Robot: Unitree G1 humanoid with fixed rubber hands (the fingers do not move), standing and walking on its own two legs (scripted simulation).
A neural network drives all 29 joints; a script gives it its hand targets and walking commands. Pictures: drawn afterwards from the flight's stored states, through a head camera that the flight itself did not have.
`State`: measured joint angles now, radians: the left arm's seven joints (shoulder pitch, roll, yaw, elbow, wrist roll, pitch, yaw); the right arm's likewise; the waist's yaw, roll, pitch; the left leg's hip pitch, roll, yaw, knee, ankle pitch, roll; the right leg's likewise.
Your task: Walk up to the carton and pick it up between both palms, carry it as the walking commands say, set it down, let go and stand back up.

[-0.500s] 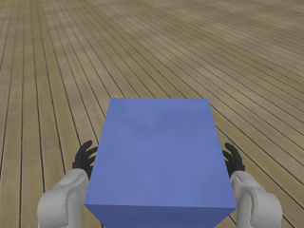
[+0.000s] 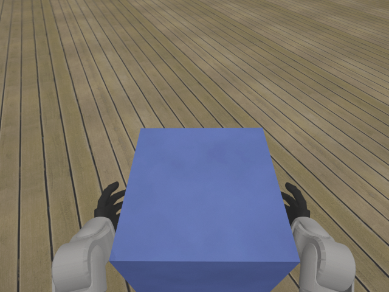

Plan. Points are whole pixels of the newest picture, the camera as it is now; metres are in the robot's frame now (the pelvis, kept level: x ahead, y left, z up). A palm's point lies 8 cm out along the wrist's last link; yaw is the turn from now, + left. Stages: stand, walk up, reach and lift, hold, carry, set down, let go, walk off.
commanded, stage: carry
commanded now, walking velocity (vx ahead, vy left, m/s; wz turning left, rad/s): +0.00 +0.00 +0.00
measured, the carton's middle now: (201, 214) +0.28 +0.00 +0.02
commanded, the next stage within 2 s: none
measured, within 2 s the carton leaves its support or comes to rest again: neither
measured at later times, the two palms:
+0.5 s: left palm (117, 212) +0.25 +0.16 +0.06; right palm (297, 212) +0.27 -0.18 +0.07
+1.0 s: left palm (122, 211) +0.26 +0.16 +0.05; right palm (296, 211) +0.28 -0.19 +0.05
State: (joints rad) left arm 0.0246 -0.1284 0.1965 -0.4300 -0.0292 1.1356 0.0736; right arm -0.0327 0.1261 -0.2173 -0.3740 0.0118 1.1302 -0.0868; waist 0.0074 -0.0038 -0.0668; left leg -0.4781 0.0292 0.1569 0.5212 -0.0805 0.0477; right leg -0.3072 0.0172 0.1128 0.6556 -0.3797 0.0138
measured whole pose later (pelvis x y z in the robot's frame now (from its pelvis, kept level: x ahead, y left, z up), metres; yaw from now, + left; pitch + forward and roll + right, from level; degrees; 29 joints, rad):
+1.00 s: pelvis +0.02 -0.02 +0.00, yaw +0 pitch +3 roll +1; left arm 0.01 -0.12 0.20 -0.27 0.02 0.94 0.02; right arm -0.06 0.12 -0.24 -0.20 0.01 0.93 -0.05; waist 0.01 -0.03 -0.08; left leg -0.48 0.03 0.16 0.52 -0.09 0.05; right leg -0.31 0.02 0.11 0.66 -0.40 0.02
